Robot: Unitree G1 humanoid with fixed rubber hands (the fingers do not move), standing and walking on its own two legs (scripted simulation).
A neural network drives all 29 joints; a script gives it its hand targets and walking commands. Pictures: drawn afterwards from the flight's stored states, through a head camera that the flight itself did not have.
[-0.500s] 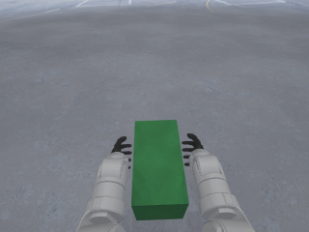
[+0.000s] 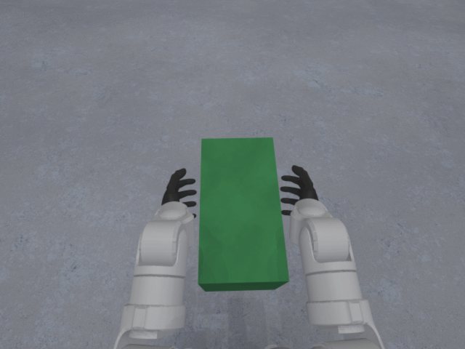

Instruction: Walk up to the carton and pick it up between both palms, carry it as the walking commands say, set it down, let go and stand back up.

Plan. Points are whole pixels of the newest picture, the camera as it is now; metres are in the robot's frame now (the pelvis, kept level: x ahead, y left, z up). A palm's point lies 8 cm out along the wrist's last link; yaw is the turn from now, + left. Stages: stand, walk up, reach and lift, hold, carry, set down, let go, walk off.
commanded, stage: carry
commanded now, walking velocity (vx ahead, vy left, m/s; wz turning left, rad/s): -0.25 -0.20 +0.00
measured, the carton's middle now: (238, 215) +0.37 -0.01 -0.01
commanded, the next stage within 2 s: none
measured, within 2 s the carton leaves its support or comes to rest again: neither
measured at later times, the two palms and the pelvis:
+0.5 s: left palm (205, 265) +0.22 +0.05 +0.11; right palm (374, 269) +0.21 -0.18 +0.11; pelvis -0.09 -0.05 +0.01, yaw +0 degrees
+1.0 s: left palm out of the picture +0.02 +0.16 +0.07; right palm out of the picture +0.09 -0.06 +0.07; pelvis -0.24 -0.05 +0.00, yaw +17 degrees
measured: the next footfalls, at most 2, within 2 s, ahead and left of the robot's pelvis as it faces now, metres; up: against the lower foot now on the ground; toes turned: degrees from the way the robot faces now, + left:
right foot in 0.30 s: +0.02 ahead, -0.16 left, +0.00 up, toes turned -4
left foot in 0.50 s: -0.05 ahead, +0.07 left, +0.00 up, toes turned +7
